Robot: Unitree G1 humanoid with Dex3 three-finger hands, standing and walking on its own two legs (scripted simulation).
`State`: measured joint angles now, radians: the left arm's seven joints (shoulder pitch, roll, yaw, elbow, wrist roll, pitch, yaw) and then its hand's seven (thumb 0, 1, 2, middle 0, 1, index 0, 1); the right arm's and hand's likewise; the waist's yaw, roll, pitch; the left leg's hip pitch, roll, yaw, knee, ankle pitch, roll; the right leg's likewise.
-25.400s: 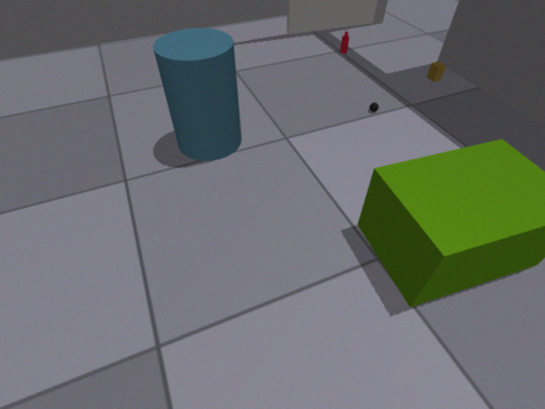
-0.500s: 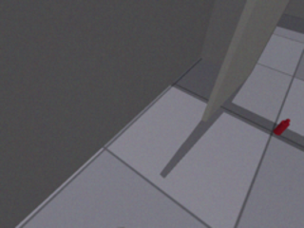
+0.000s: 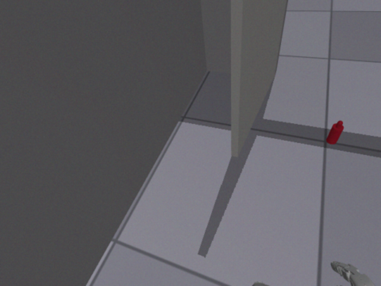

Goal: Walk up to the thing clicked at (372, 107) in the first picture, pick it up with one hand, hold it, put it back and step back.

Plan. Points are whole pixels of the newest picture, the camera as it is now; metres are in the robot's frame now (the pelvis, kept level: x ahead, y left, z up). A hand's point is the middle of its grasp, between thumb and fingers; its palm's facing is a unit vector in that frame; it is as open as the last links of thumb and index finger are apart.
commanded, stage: walk up
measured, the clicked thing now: out of the picture +0.54 -1.44 -0.71
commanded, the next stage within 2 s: none
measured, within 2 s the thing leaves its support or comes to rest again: neither
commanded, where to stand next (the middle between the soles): +0.19 +0.09 m, yaw -86 degrees
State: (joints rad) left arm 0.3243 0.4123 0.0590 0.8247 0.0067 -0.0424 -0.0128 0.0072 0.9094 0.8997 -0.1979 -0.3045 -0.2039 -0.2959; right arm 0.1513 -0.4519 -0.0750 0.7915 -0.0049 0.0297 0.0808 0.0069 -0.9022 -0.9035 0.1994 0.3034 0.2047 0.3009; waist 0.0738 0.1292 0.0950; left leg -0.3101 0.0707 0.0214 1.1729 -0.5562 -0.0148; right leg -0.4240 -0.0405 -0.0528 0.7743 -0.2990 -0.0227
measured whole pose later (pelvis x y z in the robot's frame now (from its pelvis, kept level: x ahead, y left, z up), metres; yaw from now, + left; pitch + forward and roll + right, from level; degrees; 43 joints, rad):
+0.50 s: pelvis +0.15 +0.16 +0.00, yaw -29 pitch -3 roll -2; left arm 0.24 0.54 0.10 0.74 0.01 0.01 0.07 0.01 0.91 0.90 -0.20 -0.30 -0.20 -0.30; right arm 0.10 -0.39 -0.06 0.75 -0.02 0.04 0.06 0.00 -0.90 -0.90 0.20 0.30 0.20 0.30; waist -0.01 -0.01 0.21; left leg -0.46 0.09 0.03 0.75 -0.24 0.00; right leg -0.54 0.06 0.12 1.23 -0.47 0.02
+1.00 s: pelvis +0.14 +0.20 +0.01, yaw -57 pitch -2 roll +0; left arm 0.31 0.42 0.07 0.74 0.04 0.03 -0.06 0.01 0.91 0.90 -0.20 -0.30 -0.21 -0.30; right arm 0.29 -0.50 -0.10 0.83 0.00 0.03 0.02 0.01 -0.90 -0.90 0.20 0.30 0.20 0.30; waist -0.01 0.05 0.06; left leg -0.49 0.17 0.17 0.94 -0.47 -0.03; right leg -0.30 -0.01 0.02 0.74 -0.42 -0.03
